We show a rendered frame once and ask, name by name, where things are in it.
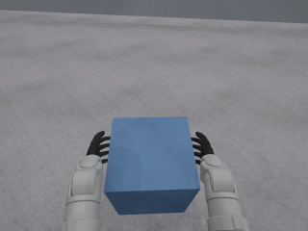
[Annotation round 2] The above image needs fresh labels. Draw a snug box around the robot right forearm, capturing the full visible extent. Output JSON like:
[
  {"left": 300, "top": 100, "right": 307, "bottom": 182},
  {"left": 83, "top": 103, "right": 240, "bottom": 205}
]
[{"left": 200, "top": 154, "right": 250, "bottom": 231}]

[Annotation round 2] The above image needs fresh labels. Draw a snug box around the robot left forearm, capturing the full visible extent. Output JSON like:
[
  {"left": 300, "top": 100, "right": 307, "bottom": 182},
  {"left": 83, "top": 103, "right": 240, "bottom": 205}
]
[{"left": 58, "top": 154, "right": 104, "bottom": 231}]

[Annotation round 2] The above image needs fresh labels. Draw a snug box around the right robot hand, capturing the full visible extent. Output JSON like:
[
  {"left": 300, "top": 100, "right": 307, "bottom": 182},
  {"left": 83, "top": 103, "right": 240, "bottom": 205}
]
[{"left": 191, "top": 132, "right": 215, "bottom": 165}]

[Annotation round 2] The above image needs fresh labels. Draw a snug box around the carton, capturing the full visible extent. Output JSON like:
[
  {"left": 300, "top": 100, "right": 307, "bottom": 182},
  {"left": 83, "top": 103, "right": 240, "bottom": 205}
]
[{"left": 104, "top": 116, "right": 201, "bottom": 216}]

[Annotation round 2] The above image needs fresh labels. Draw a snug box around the left robot hand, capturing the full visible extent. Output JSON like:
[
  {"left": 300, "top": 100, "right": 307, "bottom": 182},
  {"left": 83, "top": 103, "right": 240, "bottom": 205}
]
[{"left": 86, "top": 131, "right": 111, "bottom": 164}]

